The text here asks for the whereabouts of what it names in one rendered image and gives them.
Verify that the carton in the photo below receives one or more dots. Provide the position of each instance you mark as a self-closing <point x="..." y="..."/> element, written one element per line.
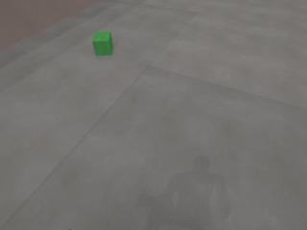
<point x="102" y="43"/>

